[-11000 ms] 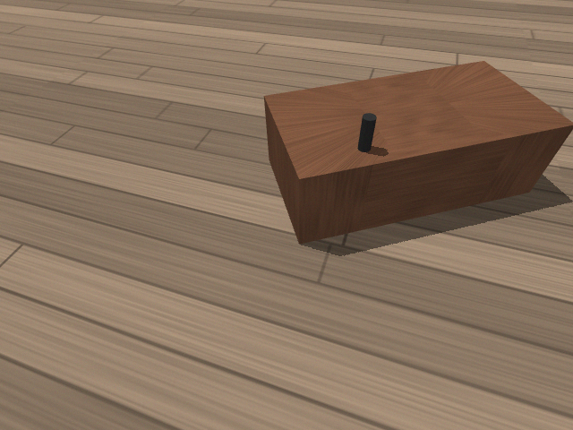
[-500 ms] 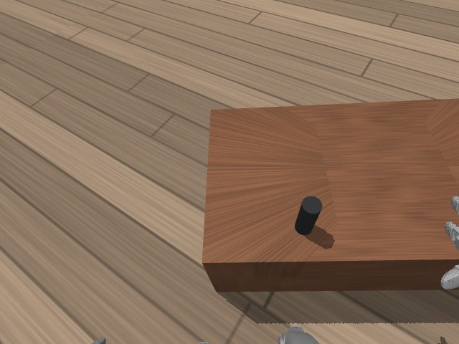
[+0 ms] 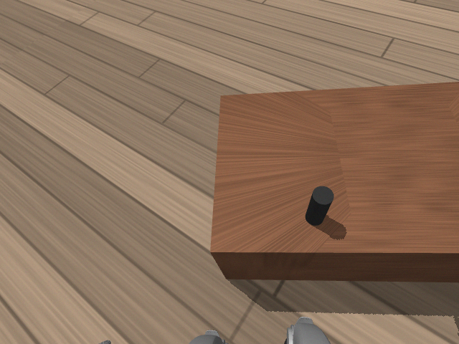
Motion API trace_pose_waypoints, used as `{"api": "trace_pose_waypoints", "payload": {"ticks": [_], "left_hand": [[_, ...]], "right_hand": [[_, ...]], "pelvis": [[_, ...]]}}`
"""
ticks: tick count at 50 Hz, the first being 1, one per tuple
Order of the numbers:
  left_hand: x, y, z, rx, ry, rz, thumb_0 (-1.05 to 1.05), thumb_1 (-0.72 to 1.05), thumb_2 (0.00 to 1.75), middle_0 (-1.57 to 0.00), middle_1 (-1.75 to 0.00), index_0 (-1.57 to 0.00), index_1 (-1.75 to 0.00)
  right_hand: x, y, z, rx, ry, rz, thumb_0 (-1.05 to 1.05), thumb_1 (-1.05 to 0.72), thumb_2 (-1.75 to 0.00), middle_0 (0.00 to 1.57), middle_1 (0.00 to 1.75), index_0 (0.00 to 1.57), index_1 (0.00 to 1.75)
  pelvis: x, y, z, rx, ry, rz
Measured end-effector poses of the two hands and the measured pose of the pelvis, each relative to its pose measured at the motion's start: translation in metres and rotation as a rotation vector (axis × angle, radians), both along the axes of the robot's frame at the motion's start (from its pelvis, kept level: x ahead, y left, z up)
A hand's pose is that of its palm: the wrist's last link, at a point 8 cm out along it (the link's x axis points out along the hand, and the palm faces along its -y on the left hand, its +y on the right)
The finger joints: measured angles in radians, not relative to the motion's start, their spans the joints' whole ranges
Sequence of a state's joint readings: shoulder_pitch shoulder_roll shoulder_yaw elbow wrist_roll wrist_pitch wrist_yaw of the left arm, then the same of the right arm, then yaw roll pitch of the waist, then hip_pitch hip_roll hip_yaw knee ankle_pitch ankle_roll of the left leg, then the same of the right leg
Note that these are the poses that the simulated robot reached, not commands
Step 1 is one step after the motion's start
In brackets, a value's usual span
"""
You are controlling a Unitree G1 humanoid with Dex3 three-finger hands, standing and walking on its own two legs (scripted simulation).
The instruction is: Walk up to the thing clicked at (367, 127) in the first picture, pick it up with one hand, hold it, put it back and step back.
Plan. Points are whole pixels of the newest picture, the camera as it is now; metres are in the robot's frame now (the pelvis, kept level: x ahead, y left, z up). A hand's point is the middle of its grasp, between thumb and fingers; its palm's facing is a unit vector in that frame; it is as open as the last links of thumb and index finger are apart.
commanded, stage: go down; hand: right
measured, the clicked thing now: (318, 207) +0.47 -0.16 -0.25
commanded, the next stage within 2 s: approach in 0.06 s
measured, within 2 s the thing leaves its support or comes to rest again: neither
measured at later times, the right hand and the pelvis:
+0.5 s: hand (426, 193) +0.41 -0.31 -0.05, palm faces +0.01 +1.00 -0.01, open 17.7 cm; pelvis -0.02 -0.01 -0.07, yaw +2 degrees
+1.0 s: hand (350, 215) +0.44 -0.24 -0.25, palm faces -0.02 +1.00 +0.01, open 17.5 cm; pelvis -0.09 +0.01 -0.28, yaw +8 degrees
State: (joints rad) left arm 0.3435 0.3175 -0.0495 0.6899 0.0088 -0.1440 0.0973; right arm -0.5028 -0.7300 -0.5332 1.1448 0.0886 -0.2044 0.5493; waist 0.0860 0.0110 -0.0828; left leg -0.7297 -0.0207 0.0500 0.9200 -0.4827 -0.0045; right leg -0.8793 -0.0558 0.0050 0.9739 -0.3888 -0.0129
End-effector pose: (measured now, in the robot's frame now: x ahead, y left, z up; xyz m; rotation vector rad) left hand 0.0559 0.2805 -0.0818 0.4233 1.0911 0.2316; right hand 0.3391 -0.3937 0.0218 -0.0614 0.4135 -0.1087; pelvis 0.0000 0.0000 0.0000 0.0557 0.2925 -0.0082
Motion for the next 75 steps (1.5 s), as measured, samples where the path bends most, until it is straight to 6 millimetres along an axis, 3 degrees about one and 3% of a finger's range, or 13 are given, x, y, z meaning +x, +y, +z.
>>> {"api": "trace_pose_waypoints", "payload": {"ticks": [13,20,26,34,41,48,53,59,67,75], "left_hand": [[-0.007,-0.009,0.004,-0.009,0.025,0.009,0.01,0.92,0.88,-0.21,-0.3,-0.21,-0.3],[-0.003,-0.008,-0.018,0.001,0.029,-0.033,0.01,0.92,0.88,-0.21,-0.3,-0.21,-0.3],[0.006,-0.007,-0.071,0.014,0.008,-0.076,0.01,0.91,0.9,-0.21,-0.3,-0.2,-0.3],[0.004,-0.015,-0.17,-0.005,0.02,-0.11,0.01,0.92,0.9,-0.2,-0.3,-0.2,-0.3],[-0.027,-0.018,-0.245,-0.045,0.101,-0.097,0.01,0.92,0.89,-0.2,-0.3,-0.2,-0.3],[-0.073,-0.014,-0.286,-0.078,0.177,-0.032,0.01,0.92,0.89,-0.2,-0.3,-0.2,-0.3],[-0.099,-0.008,-0.295,-0.081,0.223,0.025,0.01,0.92,0.88,-0.21,-0.3,-0.21,-0.29],[-0.109,-0.001,-0.288,-0.081,0.223,0.09,0.01,0.93,0.87,-0.2,-0.29,-0.21,-0.28],[-0.095,0.009,-0.273,-0.078,0.199,0.105,0.01,0.93,0.87,-0.2,-0.29,-0.21,-0.28],[-0.069,0.014,-0.275,-0.084,0.199,0.064,0.01,0.93,0.87,-0.2,-0.29,-0.2,-0.28]], "right_hand": [[0.014,-0.007,0.006,0.007,-0.046,0.008,-0.01,0.6,-0.05,0.04,0.06,0.04,0.06],[0.031,0.002,-0.025,0.034,-0.15,0.045,-0.01,0.61,-0.05,0.04,0.06,0.04,0.06],[0.05,0.03,-0.082,0.063,-0.352,0.105,-0.01,0.6,-0.05,0.05,0.05,0.04,0.05],[0.065,0.059,-0.181,0.1,-0.462,0.131,-0.01,0.55,-0.03,0.07,0.04,0.06,0.04],[0.079,0.078,-0.24,0.085,-0.427,0.167,-0.01,0.53,-0.05,0.06,0.05,0.05,0.04],[0.085,0.097,-0.271,0.072,-0.408,0.147,-0.01,0.53,-0.05,0.06,0.05,0.05,0.05],[0.088,0.115,-0.274,0.067,-0.434,0.119,-0.01,0.54,-0.04,0.06,0.04,0.05,0.04],[0.088,0.141,-0.272,0.054,-0.375,0.117,-0.01,0.53,-0.03,0.07,0.04,0.05,0.04],[0.096,0.153,-0.256,0.063,-0.391,0.073,-0.01,0.52,-0.01,0.08,0.03,0.06,0.03],[0.095,0.157,-0.269,0.057,-0.385,0.087,-0.01,0.51,-0.01,0.07,0.03,0.06,0.03]], "pelvis": [[0.001,-0.008,0.001,0.009,0.006,0.002],[-0.006,-0.011,-0.026,0.013,0.09,0.015],[-0.018,-0.01,-0.082,0.022,0.197,0.037],[-0.043,-0.003,-0.171,0.042,0.282,0.064],[-0.066,0.002,-0.232,0.053,0.307,0.083],[-0.082,0.005,-0.269,0.051,0.305,0.104],[-0.09,0.007,-0.281,0.045,0.296,0.106],[-0.091,0.009,-0.272,0.037,0.306,0.108],[-0.079,0.014,-0.255,0.023,0.328,0.113],[-0.072,0.018,-0.254,0.015,0.34,0.11]]}}
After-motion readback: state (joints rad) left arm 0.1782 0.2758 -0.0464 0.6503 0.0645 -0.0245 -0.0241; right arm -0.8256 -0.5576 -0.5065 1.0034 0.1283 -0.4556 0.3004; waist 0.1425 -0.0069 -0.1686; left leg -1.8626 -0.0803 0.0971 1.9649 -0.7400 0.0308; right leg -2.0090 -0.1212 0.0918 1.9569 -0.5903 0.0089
